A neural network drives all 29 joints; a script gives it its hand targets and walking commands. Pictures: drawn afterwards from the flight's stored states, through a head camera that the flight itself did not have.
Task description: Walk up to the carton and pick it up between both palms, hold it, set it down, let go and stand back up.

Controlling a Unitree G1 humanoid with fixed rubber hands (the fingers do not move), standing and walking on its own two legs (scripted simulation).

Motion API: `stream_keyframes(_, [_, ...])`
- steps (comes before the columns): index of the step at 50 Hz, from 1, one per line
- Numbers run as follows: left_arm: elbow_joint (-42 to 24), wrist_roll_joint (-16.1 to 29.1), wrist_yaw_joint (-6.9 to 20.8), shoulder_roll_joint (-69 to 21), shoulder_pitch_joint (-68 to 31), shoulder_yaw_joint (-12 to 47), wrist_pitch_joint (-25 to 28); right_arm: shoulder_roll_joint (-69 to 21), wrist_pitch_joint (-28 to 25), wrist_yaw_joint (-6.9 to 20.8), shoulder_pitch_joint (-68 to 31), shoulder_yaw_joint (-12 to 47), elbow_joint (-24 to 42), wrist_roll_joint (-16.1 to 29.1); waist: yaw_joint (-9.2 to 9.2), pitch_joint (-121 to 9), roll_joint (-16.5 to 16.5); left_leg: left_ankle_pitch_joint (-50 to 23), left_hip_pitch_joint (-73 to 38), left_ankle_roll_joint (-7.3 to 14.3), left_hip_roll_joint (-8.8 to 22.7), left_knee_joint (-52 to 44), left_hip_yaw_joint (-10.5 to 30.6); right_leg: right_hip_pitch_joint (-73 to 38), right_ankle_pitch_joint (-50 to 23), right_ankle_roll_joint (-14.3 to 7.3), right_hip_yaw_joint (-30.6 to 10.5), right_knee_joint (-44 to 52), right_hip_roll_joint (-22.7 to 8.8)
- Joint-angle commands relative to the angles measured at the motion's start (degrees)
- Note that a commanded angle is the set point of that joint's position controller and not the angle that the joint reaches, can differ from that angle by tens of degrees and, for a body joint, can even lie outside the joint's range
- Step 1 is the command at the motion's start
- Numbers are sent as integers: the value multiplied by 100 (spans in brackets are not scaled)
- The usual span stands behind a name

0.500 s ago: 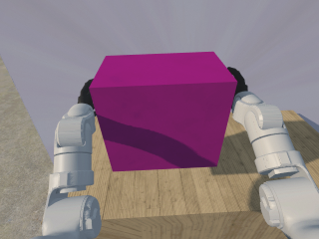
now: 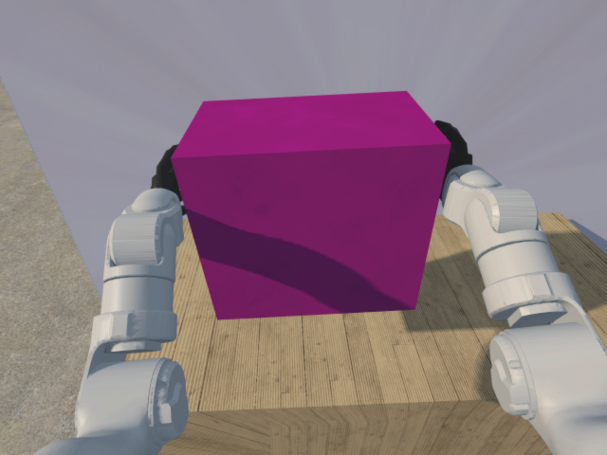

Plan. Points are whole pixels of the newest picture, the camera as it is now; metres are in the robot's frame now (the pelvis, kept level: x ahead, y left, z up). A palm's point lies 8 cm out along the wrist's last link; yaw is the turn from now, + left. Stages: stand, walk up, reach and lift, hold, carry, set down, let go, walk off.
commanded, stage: hold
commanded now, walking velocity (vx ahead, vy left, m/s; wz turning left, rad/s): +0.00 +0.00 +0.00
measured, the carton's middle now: (310, 206) +0.39 +0.00 +0.21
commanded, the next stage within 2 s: set down in 1.90 s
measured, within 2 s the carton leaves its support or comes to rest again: neither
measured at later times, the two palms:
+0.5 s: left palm (172, 201) +0.37 +0.18 +0.23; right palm (455, 182) +0.37 -0.18 +0.25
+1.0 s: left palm (170, 201) +0.37 +0.18 +0.23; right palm (454, 181) +0.37 -0.18 +0.26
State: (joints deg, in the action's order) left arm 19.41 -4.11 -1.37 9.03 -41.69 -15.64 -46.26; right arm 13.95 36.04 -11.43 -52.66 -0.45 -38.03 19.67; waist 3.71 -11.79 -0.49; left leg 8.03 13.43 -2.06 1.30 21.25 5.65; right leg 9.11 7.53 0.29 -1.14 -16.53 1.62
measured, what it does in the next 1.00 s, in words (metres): stands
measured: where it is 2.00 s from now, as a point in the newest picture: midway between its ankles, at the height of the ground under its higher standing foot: outside the picture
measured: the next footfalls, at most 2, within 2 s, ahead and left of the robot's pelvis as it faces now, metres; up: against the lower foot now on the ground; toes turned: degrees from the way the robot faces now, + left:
none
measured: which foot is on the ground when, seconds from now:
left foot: down 0.00-1.00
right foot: down 0.00-1.00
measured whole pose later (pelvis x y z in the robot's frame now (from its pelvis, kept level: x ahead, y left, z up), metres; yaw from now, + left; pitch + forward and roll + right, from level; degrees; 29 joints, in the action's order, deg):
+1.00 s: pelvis +0.01 +0.00 +0.00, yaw +0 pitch -1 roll -1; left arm 14.5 -4.7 -1.5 7.9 -38.9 -15.9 -48.1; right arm 14.5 37.3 -11.8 -49.9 0.8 -33.9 20.9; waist 4.0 -11.1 -0.8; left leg 9.1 11.9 -2.0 1.3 21.5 5.9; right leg 7.2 8.1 0.3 -1.6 -15.9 1.9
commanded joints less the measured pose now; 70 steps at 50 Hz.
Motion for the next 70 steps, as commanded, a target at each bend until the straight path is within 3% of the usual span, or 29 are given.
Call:
stream_keyframes(1, [-1670, 1304, 812, -3334, -6048, 2520, 669, -3914, -243, 1137, -4792, 1330, 1954, 1014, 60, -2427, -301, -746, -890, -28, -315, -259, -235, -664, -821, 111, 41, 161, 232])
stream_keyframes(6, [-1956, 1359, 759, -3336, -6122, 2588, 681, -3900, -242, 1147, -4780, 1411, 2093, 1128, 47, -2623, -355, -1095, -1037, -90, -319, -157, -210, -721, -1054, 112, 59, 115, 276])
stream_keyframes(15, [-1988, 1294, 777, -3251, -5836, 2535, 617, -3958, -220, 1095, -4679, 1572, 2349, 1191, -5, -2581, -151, -1172, -1021, -12, -359, -145, -240, -846, -1274, 173, 19, 125, 261])
stream_keyframes(22, [-2265, 1357, 774, -3244, -5867, 2665, 600, -3968, -197, 1046, -4597, 1609, 2595, 1240, 69, -2661, -214, -1351, -1120, -43, -376, -72, -223, -877, -1508, 187, 21, 102, 265])
stream_keyframes(26, [-2063, 1244, 830, -3212, -5667, 2568, 533, -3937, -143, 1029, -4514, 1592, 2491, 1193, 48, -2413, -113, -1155, -1011, 5, -372, -160, -243, -896, -1376, 189, 9, 143, 252])
stream_keyframes(53, [-2302, 1288, 834, -3282, -5799, 2724, 517, -3900, -124, 1061, -4476, 1554, 2521, 1195, 118, -2491, -334, -1247, -1059, -84, -345, -137, -223, -868, -1356, 126, 28, 114, 265])
stream_keyframes(58, [-2152, 1231, 835, -3252, -5693, 2609, 496, -3903, -119, 1072, -4529, 1598, 2500, 1182, 26, -2461, -192, -1174, -1019, -28, -347, -165, -232, -904, -1300, 146, 26, 127, 267])
stream_keyframes(70, [-1993, 1301, 838, -3285, -5856, 2623, 557, -3976, -127, 1065, -4646, 1554, 2405, 1181, 64, -2474, -184, -1035, -963, -12, -364, -160, -227, -823, -1205, 151, -2, 155, 242])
